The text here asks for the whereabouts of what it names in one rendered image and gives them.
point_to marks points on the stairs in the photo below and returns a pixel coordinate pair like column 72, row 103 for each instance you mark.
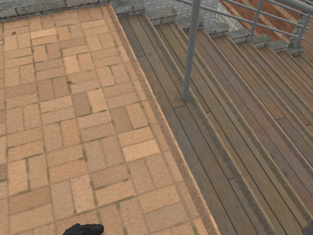
column 246, row 129

